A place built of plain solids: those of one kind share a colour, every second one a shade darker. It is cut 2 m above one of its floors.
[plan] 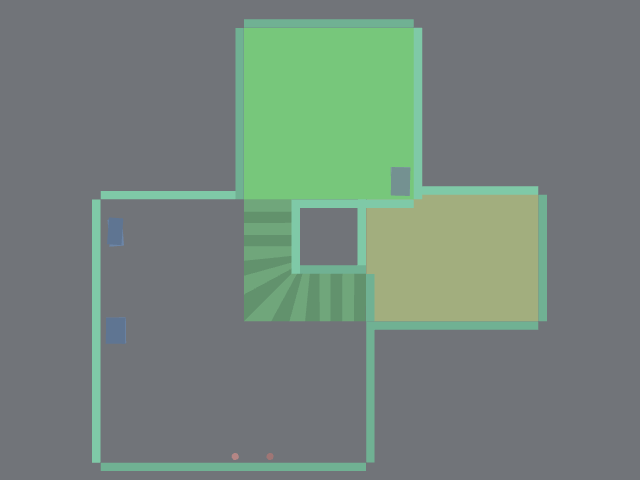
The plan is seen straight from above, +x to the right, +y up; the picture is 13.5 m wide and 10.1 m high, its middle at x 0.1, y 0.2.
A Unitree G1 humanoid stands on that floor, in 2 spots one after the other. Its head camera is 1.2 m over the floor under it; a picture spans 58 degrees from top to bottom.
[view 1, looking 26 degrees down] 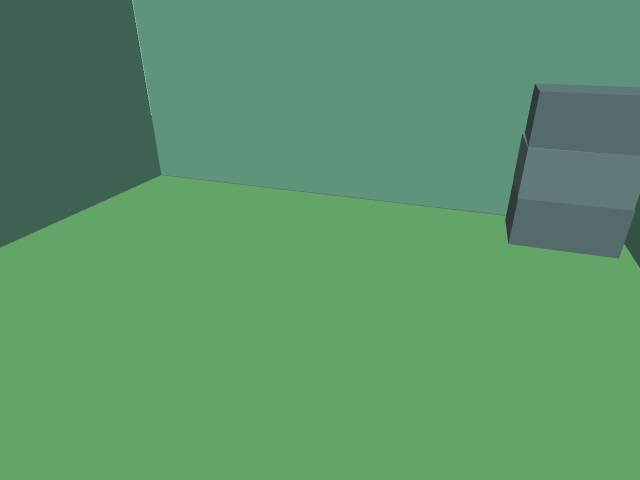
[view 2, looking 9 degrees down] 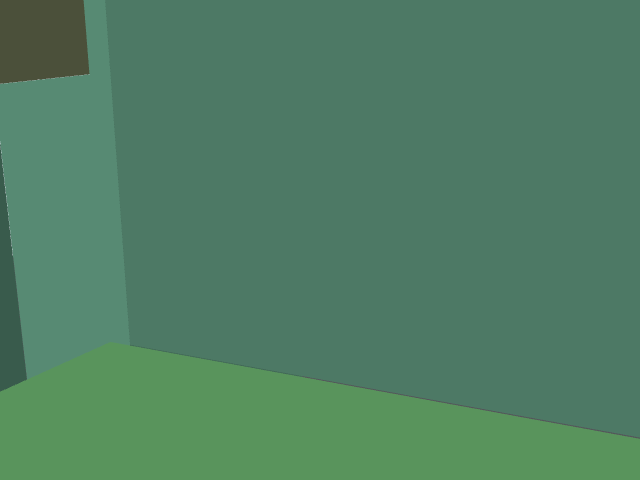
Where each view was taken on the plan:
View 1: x -1.06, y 2.05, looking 19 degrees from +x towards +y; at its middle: floor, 2.74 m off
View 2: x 0.70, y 3.50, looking -159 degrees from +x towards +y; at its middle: wall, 2.39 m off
